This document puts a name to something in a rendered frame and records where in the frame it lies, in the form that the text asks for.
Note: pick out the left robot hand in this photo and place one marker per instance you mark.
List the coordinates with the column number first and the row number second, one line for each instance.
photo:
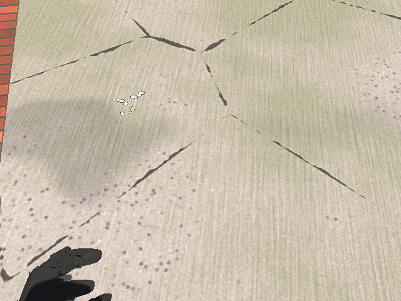
column 43, row 283

